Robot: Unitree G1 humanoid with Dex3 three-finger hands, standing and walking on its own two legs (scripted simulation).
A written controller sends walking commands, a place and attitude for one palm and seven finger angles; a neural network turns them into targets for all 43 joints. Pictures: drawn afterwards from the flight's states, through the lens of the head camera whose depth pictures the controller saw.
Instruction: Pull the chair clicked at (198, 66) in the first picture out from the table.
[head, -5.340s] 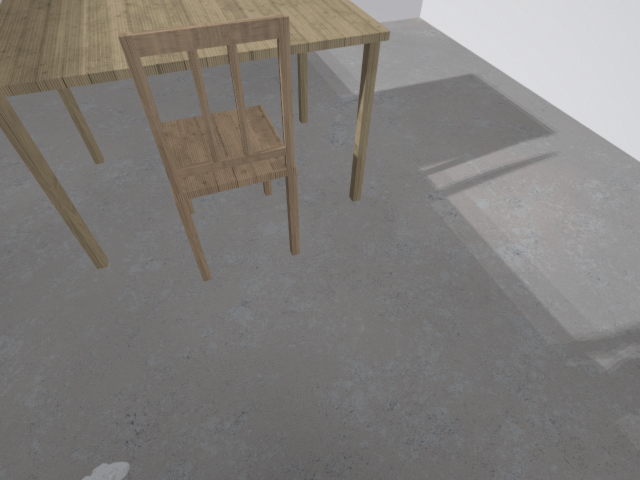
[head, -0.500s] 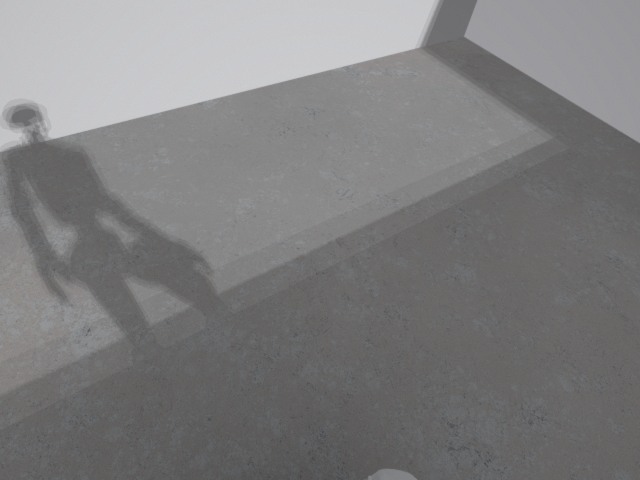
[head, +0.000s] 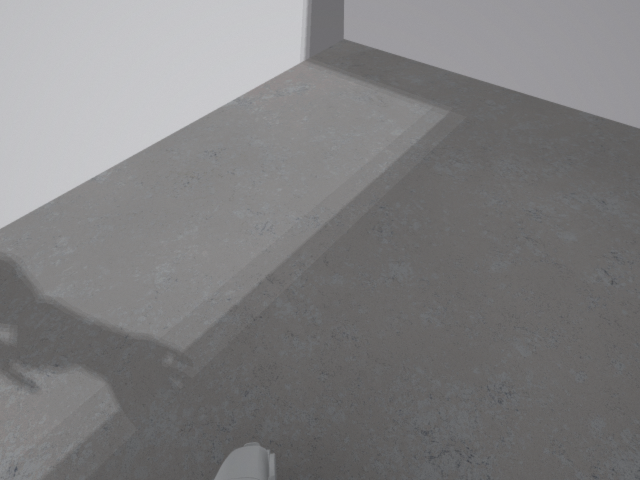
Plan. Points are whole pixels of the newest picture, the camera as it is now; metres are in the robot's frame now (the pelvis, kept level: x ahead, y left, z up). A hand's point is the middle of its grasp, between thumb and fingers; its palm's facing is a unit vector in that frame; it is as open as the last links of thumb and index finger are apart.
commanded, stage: turn to face it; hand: left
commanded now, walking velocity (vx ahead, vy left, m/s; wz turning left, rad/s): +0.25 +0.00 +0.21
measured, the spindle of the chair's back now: out of the picture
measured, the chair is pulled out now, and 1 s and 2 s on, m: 0.00 0.00 0.00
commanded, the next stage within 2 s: none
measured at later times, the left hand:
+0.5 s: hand (168, 457) +0.19 +0.26 -0.19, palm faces +0.23 -0.96 -0.15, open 7.4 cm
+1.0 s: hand (156, 440) +0.20 +0.27 -0.15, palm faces +0.45 -0.84 -0.29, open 7.4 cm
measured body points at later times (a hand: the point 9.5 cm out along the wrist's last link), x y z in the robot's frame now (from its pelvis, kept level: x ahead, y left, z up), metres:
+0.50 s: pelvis +0.15 +0.07 -0.01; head +0.17 +0.11 +0.44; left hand +0.18 +0.31 -0.17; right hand +0.24 -0.17 -0.14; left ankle +0.21 +0.09 -0.74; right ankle +0.18 -0.13 -0.64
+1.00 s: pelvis +0.19 +0.02 +0.00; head +0.22 +0.03 +0.45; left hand +0.18 +0.31 -0.13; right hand +0.30 -0.22 -0.14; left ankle +0.21 +0.09 -0.74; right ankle +0.24 -0.13 -0.70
